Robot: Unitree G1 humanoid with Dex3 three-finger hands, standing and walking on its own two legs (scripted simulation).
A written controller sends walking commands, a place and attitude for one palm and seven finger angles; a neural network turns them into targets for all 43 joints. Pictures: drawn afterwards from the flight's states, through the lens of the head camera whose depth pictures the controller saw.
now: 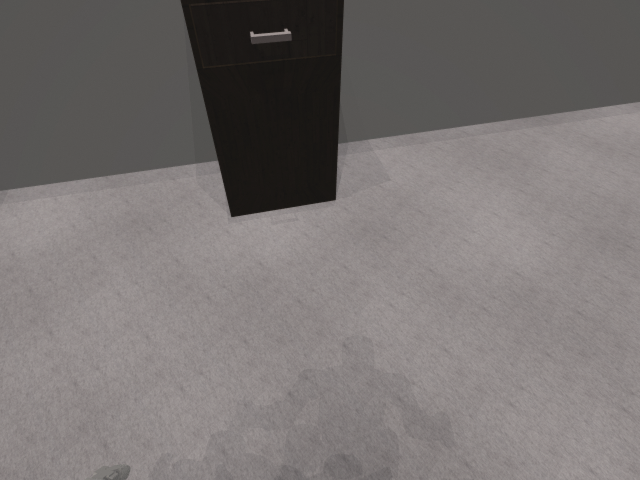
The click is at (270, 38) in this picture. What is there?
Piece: drawer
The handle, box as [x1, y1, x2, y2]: [250, 29, 291, 43]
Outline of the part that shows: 291,34 287,29 284,29 283,32 254,34 250,32 252,43 291,40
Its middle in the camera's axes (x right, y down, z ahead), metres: -0.16 -0.65 +1.23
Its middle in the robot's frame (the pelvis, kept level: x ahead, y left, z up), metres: +1.35 +0.23 +0.01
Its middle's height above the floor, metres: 0.78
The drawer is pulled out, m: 0.00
